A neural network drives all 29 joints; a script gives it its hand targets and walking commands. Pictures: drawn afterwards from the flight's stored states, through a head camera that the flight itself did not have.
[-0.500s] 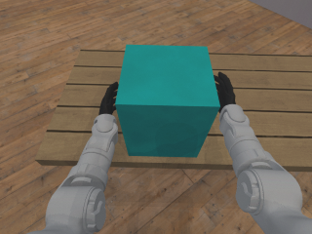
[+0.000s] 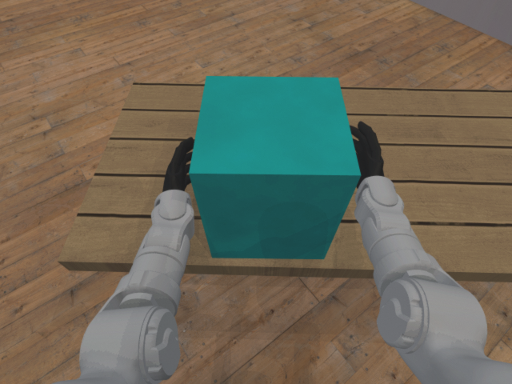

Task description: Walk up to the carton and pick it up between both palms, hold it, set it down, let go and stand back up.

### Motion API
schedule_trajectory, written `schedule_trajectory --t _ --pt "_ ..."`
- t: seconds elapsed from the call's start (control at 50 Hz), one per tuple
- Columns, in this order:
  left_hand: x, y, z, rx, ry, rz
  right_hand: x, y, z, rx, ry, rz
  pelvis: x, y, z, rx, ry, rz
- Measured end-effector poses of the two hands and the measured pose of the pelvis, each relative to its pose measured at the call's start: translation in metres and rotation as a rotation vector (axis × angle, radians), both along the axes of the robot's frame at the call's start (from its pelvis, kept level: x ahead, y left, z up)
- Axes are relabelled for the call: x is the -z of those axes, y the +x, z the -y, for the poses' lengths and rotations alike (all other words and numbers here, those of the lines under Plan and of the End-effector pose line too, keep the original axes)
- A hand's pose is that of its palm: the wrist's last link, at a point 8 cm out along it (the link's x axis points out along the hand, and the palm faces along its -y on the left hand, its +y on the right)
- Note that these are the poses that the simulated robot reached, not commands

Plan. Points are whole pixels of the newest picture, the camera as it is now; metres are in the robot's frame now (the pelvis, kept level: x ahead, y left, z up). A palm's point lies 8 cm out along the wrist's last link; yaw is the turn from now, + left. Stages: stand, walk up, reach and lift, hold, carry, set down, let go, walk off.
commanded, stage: reach and lift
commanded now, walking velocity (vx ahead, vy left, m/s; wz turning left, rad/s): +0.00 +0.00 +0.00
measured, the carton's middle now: (269, 175) +0.47 +0.03 +0.04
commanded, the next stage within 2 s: none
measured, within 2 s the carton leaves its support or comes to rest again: leaves its support in 1.34 s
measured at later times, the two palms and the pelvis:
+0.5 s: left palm (177, 187) +0.42 +0.17 +0.06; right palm (367, 174) +0.46 -0.13 +0.07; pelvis +0.00 +0.00 +0.00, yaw +0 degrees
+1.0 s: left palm (180, 189) +0.41 +0.17 +0.06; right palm (368, 176) +0.45 -0.13 +0.08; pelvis +0.00 +0.00 +0.00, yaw +0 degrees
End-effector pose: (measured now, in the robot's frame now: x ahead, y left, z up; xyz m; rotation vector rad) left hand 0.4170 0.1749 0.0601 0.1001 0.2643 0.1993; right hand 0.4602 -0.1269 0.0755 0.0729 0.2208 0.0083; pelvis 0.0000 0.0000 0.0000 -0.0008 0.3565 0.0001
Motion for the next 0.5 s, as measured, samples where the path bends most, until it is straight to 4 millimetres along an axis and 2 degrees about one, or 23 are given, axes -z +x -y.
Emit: schedule_trajectory --t 0.5 --pt "0.0003 -0.0003 0.0002 0.0 -0.003 0.0 0.0006 -0.0011 -0.0003 0.005 0.001 0.009 0.0 -0.0001 0.0002 0.0 0.0 0.0"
